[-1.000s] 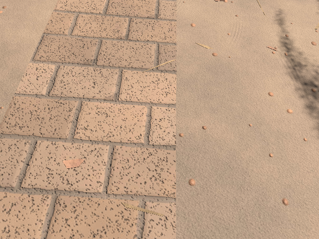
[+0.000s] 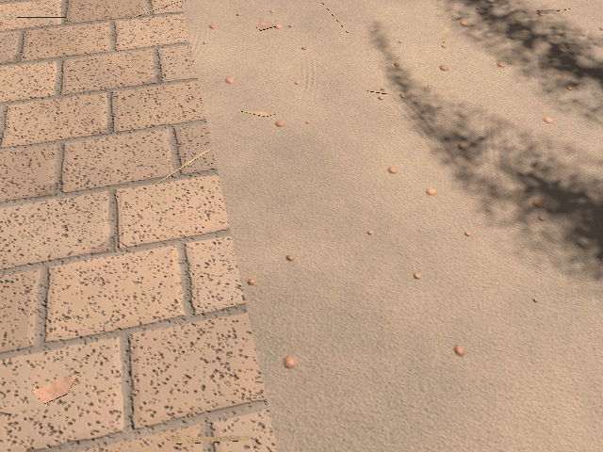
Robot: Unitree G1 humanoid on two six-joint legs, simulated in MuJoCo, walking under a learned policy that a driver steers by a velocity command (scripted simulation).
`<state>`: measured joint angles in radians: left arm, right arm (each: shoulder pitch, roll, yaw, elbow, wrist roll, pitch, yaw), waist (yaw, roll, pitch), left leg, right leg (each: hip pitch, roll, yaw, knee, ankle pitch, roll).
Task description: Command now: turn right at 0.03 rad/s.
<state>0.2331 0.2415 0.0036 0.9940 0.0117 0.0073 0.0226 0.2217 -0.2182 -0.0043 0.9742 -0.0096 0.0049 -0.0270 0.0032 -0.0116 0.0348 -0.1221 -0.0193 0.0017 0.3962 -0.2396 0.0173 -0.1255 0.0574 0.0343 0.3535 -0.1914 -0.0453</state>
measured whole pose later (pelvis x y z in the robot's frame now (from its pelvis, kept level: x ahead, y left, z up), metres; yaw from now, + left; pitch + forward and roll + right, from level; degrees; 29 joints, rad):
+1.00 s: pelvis +0.37 +0.00 +0.00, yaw +0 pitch -1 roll +1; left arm 0.26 0.22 0.03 1.00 0.04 -0.06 -0.01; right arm 0.29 -0.22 -0.05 1.04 -0.01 -0.08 0.00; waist 0.00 -0.03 0.06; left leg -0.19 -0.09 0.12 0.37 -0.16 0.19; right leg -0.46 -0.05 0.01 1.14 -0.27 -0.08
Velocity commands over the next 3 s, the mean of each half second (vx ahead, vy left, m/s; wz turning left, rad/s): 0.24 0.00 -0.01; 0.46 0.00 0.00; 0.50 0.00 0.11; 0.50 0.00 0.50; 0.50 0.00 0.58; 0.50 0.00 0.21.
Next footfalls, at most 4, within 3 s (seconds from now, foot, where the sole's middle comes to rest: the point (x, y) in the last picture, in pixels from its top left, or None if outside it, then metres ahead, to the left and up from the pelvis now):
0.80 left None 0.43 0.05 -0.78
1.34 right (365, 366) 0.74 -0.13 -0.78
1.88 left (279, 285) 0.98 0.09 -0.78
2.44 right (271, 190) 1.35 0.12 -0.78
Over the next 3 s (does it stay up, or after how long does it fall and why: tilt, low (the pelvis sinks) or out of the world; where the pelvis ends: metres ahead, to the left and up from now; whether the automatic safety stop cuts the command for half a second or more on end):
stays up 1.34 0.31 -0.01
